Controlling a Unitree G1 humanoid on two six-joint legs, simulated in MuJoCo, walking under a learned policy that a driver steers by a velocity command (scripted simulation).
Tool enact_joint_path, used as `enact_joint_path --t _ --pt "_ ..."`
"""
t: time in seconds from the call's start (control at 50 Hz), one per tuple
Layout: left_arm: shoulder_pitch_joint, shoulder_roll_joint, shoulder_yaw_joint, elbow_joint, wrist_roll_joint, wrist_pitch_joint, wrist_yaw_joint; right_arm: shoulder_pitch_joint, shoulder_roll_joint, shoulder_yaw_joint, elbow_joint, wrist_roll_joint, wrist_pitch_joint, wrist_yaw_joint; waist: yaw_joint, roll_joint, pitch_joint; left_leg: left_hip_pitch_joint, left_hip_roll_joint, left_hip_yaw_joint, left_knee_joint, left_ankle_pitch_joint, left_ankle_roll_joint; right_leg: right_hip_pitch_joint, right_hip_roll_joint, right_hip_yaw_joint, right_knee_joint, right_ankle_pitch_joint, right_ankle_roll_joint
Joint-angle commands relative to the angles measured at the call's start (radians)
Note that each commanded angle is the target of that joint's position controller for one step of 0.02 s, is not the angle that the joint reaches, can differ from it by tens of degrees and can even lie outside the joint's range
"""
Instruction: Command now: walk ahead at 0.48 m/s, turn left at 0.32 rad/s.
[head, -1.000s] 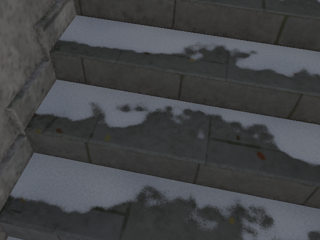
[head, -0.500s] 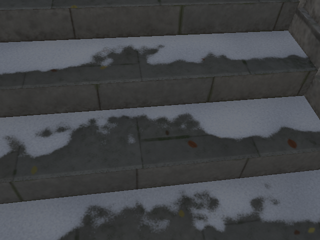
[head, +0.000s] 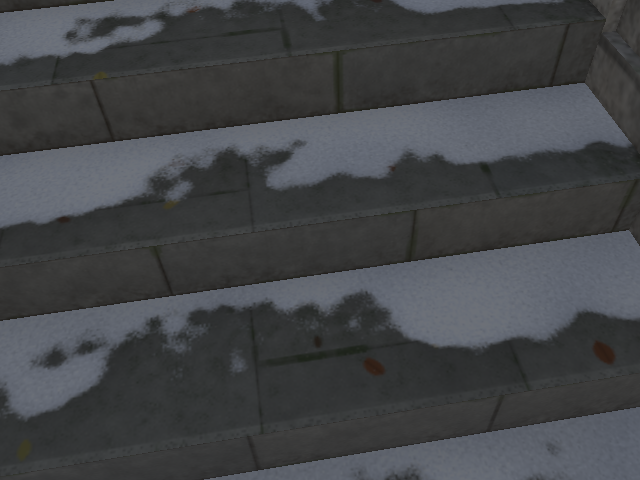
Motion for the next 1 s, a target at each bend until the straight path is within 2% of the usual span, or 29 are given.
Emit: enact_joint_path --t 0.02,0.06,0.08,0.1,0.18,0.22,0.26,0.3,0.32,0.34,0.36,0.38,0.4,0.46,0.5,0.58,0.64,0.66,0.72,0.76,0.78,0.8,0.82,0.84,0.86,0.88,0.9,0.92,1.0 --pt "0.064 0.014 -0.014 0.051 0.003 -0.018 -0.008 -0.019 0.099 0.038 -0.089 0.009 0.017 -0.014 -0.026 -0.129 0.107 -0.424 0.000 -0.049 0.443 0.009 0.022 0.039 -0.346 0.235 -0.236 -0.027 -0.141" --pt "0.124 -0.020 -0.038 0.111 0.014 -0.007 -0.007 -0.116 0.141 0.068 -0.156 -0.001 0.016 -0.015 -0.020 -0.116 0.142 -0.629 -0.023 -0.069 0.602 0.033 0.061 0.094 -0.356 0.201 -0.207 0.030 -0.095" --pt "0.111 0.110 -0.012 0.122 0.055 -0.043 -0.017 -0.302 0.120 0.053 -0.239 -0.093 0.034 -0.032 -0.032 -0.058 0.162 -0.546 -0.086 0.008 0.502 -0.042 0.087 -0.055 -0.311 0.119 -0.268 -0.063 -0.071" --pt "0.100 0.105 -0.015 0.145 0.044 -0.058 -0.017 -0.347 0.115 0.056 -0.281 -0.107 0.046 -0.032 -0.056 -0.049 0.192 -0.500 -0.065 0.013 0.386 -0.007 0.099 -0.125 -0.275 0.088 -0.292 -0.097 -0.041" --pt "0.157 0.130 -0.026 0.200 -0.002 -0.060 0.039 -0.328 0.103 0.068 -0.337 -0.099 0.087 -0.004 -0.058 -0.177 0.084 -0.288 0.003 0.176 -0.062 -0.033 0.109 0.039 -0.239 -0.025 -0.453 0.255 -0.104" --pt "0.098 0.115 -0.041 0.158 -0.040 -0.053 0.055 -0.245 0.112 0.079 -0.280 -0.069 0.078 -0.004 -0.094 -0.155 -0.032 0.111 -0.066 0.320 -0.348 -0.056 0.168 0.067 -0.221 -0.169 -0.350 1.232 -0.117" --pt "0.089 0.217 -0.010 0.117 -0.032 -0.037 0.063 -0.031 0.054 0.054 -0.202 -0.074 0.070 0.006 -0.164 -0.249 -0.250 0.320 -0.162 0.308 -0.520 -0.122 0.201 0.288 -0.306 -0.132 0.035 1.816 -0.101" --pt "0.089 0.250 0.016 0.064 -0.016 -0.032 0.036 0.058 -0.047 0.009 -0.170 -0.076 0.043 0.031 -0.185 -0.251 -0.356 0.576 -0.182 -0.016 -0.866 -0.210 0.248 0.204 -0.284 -0.087 0.534 1.338 -0.060" --pt "0.008 0.113 -0.007 -0.061 0.008 -0.037 -0.007 0.018 -0.190 -0.036 -0.129 -0.058 0.048 0.022 -0.119 0.168 -0.280 0.724 0.092 -0.667 -1.233 -0.159 0.380 -0.330 -0.001 -0.054 0.976 0.145 0.037" --pt "0.005 0.101 -0.009 -0.096 0.060 -0.044 -0.028 -0.003 -0.210 -0.060 -0.141 -0.058 0.053 0.006 -0.096 0.090 -0.321 0.739 0.159 -0.972 -1.415 -0.168 0.382 -0.466 0.020 0.199 1.244 0.063 0.023" --pt "0.019 0.095 0.015 -0.029 0.029 -0.038 -0.079 0.293 -0.157 -0.028 -0.058 -0.102 0.033 0.034 -0.252 0.066 -0.055 0.739 0.119 -0.852 -1.376 -0.212 0.236 -0.834 0.112 0.500 1.507 0.271 -0.042" --pt "-0.028 0.111 0.013 -0.050 0.014 -0.049 -0.084 0.306 -0.126 -0.033 0.058 -0.098 0.024 0.072 -0.180 0.024 0.015 0.715 0.138 -0.739 -1.349 0.095 0.238 -0.969 0.121 0.445 1.625 0.303 -0.064" --pt "-0.053 0.071 -0.013 -0.103 0.050 -0.059 -0.070 0.251 -0.069 -0.016 0.105 -0.095 0.008 0.092 -0.103 -0.006 -0.036 0.712 0.119 -0.648 -1.297 0.215 0.263 -1.022 0.125 0.443 1.734 0.249 -0.094" --pt "-0.096 0.006 -0.073 -0.128 0.041 -0.018 -0.029 0.068 0.103 0.062 0.196 -0.150 -0.011 0.127 0.088 -0.096 -0.025 0.485 0.055 -0.354 -1.298 0.173 0.224 -1.154 0.013 0.347 1.759 0.285 -0.171" --pt "-0.121 0.010 -0.084 -0.151 0.016 -0.020 -0.024 0.002 0.071 0.057 0.170 -0.131 -0.068 0.119 0.133 -0.020 -0.024 0.244 -0.061 -0.165 -1.366 0.139 0.165 -0.968 -0.044 0.188 1.603 0.241 -0.142" --pt "-0.394 -0.016 -0.123 -0.226 0.014 -0.013 -0.039 0.334 0.013 0.070 0.288 -0.189 -0.074 0.110 -0.012 -0.029 0.008 0.364 -0.058 -0.264 -1.409 0.081 0.198 -1.096 -0.035 0.105 1.544 0.166 -0.083" --pt "-0.604 -0.030 -0.125 -0.296 0.038 0.028 -0.025 0.312 -0.003 0.074 0.238 -0.129 -0.074 0.141 -0.053 0.056 -0.031 0.331 0.022 -0.337 -1.525 0.340 0.295 -0.901 -0.057 -0.019 1.223 0.015 -0.019" --pt "-0.504 -0.066 -0.129 -0.273 0.051 0.040 -0.035 0.181 -0.013 0.076 0.166 -0.100 -0.083 0.145 0.025 0.109 -0.020 0.245 0.047 -0.287 -1.538 0.639 0.314 -0.671 -0.032 -0.081 1.127 -0.017 -0.005" --pt "-0.498 0.053 -0.093 -0.283 0.020 0.070 -0.059 0.248 -0.173 0.025 0.163 -0.054 -0.117 0.140 0.037 0.151 -0.087 0.596 0.156 -0.281 -1.447 1.664 0.304 -0.481 0.108 -0.141 0.731 -0.109 0.034" --pt "-0.099 0.105 -0.059 -0.151 -0.014 0.054 -0.038 0.205 -0.207 -0.023 0.191 -0.098 -0.102 0.157 0.158 0.089 -0.229 0.700 0.133 -0.211 -1.012 1.898 0.203 -0.166 0.068 0.074 0.404 0.076 -0.041" --pt "0.177 0.133 -0.050 -0.031 -0.014 0.049 -0.046 0.472 -0.024 0.019 0.236 -0.185 -0.096 0.165 0.090 -0.272 -0.620 0.331 0.025 -0.248 -0.724 1.288 0.125 0.440 -0.158 0.620 0.367 0.344 -0.374" --pt "0.340 0.136 -0.038 0.016 0.068 0.060 -0.045 0.254 -0.070 -0.019 0.230 -0.120 -0.062 0.171 0.245 -0.383 -0.409 -0.004 -0.232 -0.273 -0.138 0.267 0.051 0.338 -0.285 1.048 0.037 -0.022 -0.467" --pt "0.319 0.136 -0.040 0.082 0.073 0.021 -0.027 0.115 -0.013 -0.008 0.168 -0.084 -0.057 0.165 0.196 -0.189 -0.174 -0.219 -0.209 -0.293 0.087 0.364 0.142 0.189 -0.249 1.006 -0.022 -0.408 -0.319" --pt "0.136 0.106 -0.038 0.093 0.047 -0.001 -0.031 0.026 0.007 0.004 0.135 -0.066 -0.061 0.131 0.117 -0.099 -0.031 -0.365 -0.181 -0.259 0.192 0.390 0.187 0.045 -0.255 0.880 0.031 -0.338 -0.327" --pt "0.093 -0.029 -0.028 0.169 -0.005 -0.017 0.027 -0.118 0.137 0.033 -0.035 -0.105 -0.083 0.049 0.021 0.028 -0.056 -0.162 -0.116 -0.122 0.130 0.219 0.162 -0.067 -0.239 0.682 -0.010 -0.315 -0.224" --pt "0.065 -0.096 -0.054 0.204 0.003 -0.039 0.042 -0.132 0.171 0.054 -0.065 -0.102 -0.065 0.028 -0.034 0.010 -0.017 -0.197 -0.094 -0.089 0.209 0.144 0.146 -0.152 -0.191 0.594 -0.033 -0.286 -0.193" --pt "-0.104 -0.179 -0.096 0.179 0.030 -0.027 -0.001 -0.065 0.057 0.060 0.021 -0.111 -0.017 0.054 -0.030 0.000 -0.117 -0.361 -0.087 -0.204 0.210 0.220 0.229 -0.075 -0.171 0.539 -0.004 -0.078 -0.227" --pt "-0.078 -0.209 -0.103 0.191 0.038 -0.036 -0.011 -0.067 0.077 0.067 0.009 -0.116 -0.006 0.054 -0.045 -0.018 -0.096 -0.417 -0.061 -0.169 0.198 0.168 0.231 -0.075 -0.143 0.468 -0.010 0.075 -0.214" --pt "0.015 -0.072 -0.078 0.230 0.095 -0.051 -0.038 -0.197 0.070 0.091 -0.045 -0.083 -0.018 0.070 -0.047 -0.068 -0.063 -0.395 0.023 0.013 0.080 0.221 0.207 -0.237 -0.074 0.324 -0.093 0.082 -0.188"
